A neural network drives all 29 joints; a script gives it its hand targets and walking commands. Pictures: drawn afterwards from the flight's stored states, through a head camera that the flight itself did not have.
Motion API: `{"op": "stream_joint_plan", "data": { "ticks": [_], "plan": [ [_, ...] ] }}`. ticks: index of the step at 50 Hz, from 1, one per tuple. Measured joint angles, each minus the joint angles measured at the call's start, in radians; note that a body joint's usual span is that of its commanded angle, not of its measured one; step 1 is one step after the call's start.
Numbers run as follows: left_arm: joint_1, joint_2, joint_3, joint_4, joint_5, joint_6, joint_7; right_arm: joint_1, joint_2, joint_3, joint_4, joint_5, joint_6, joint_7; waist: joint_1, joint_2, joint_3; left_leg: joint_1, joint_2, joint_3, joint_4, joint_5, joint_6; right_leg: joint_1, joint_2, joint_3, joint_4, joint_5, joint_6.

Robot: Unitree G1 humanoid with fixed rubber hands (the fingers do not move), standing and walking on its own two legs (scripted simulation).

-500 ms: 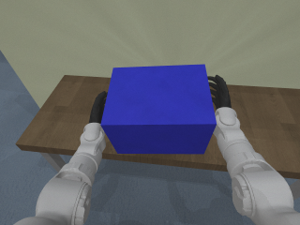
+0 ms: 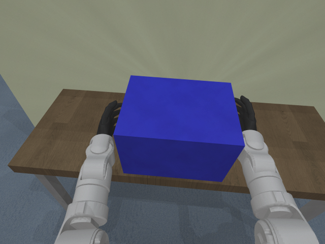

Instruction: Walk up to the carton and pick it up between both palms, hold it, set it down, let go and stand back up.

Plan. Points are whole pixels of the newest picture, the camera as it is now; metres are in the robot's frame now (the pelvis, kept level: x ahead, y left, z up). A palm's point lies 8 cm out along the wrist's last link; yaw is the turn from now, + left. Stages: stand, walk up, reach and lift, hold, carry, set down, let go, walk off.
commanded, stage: reach and lift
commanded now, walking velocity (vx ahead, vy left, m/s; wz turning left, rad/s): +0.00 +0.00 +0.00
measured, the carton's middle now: (176, 128) +0.38 -0.02 +0.09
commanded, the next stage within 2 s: hold in 1.00 s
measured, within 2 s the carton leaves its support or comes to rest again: neither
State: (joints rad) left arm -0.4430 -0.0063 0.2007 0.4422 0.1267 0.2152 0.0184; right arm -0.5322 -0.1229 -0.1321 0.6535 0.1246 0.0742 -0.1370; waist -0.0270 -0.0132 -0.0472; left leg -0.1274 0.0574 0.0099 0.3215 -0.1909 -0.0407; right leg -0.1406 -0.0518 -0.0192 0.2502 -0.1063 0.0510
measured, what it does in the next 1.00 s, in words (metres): stands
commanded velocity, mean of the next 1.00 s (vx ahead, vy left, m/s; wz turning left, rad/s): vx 0.00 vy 0.00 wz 0.00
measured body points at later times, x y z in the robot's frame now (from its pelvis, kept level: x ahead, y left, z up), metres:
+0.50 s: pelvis -0.02 -0.01 +0.00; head -0.04 +0.01 +0.45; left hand +0.35 +0.15 +0.14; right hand +0.34 -0.20 +0.12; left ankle -0.01 +0.14 -0.75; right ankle +0.02 -0.15 -0.75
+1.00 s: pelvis -0.01 +0.00 +0.00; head -0.04 +0.02 +0.45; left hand +0.35 +0.18 +0.14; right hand +0.37 -0.17 +0.14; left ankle -0.01 +0.14 -0.75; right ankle +0.02 -0.15 -0.75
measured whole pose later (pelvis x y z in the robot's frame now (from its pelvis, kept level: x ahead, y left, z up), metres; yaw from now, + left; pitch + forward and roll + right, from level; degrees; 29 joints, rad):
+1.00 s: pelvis -0.01 +0.00 +0.00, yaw +4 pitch -5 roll -1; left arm -0.48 0.02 0.27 0.16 0.25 0.53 -0.09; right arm -0.56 -0.05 -0.14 0.54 0.10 0.19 -0.17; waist -0.08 -0.05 0.03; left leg -0.05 0.04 -0.05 0.32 -0.17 -0.05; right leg -0.03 -0.06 -0.08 0.24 -0.11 0.05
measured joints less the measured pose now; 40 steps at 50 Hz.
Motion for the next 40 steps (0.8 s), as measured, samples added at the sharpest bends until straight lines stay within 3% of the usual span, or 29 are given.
{"op": "stream_joint_plan", "data": {
  "ticks": [8,15,23,33,40],
  "plan": [
    [0.082,0.015,0.012,-0.226,0.04,0.132,-0.041,0.037,0.03,0.057,-0.117,0.003,0.057,-0.03,-0.001,-0.042,0.06,0.072,0.005,-0.03,-0.01,-0.002,-0.011,0.088,0.004,-0.031,-0.015,-0.01,-0.008],
    [0.082,0.026,0.006,-0.312,0.057,0.21,-0.058,0.054,0.062,0.029,-0.166,-0.019,0.077,-0.025,-0.022,-0.054,0.082,0.051,-0.001,-0.055,-0.002,0.013,-0.015,0.082,-0.001,-0.055,-0.015,0.0,-0.01],
    [0.003,0.008,0.016,-0.255,0.071,0.242,-0.067,0.041,0.054,-0.014,-0.151,-0.024,0.091,-0.018,-0.045,-0.016,0.07,0.038,-0.004,-0.041,-0.005,0.03,-0.009,0.055,-0.004,-0.039,-0.003,0.016,-0.008],
    [-0.101,-0.015,0.105,-0.137,0.12,0.25,-0.102,-0.048,0.042,-0.029,-0.062,-0.05,0.118,-0.021,-0.013,-0.032,0.068,0.075,0.004,-0.006,-0.046,0.055,0.001,0.048,0.006,-0.004,0.017,0.02,-0.013],
    [-0.091,0.011,0.117,-0.164,0.124,0.259,-0.112,-0.092,0.071,-0.037,-0.026,-0.069,0.103,-0.022,-0.008,-0.06,0.072,0.077,0.003,-0.032,-0.044,0.055,-0.014,0.066,0.004,-0.03,0.01,0.014,-0.017]
  ]
}}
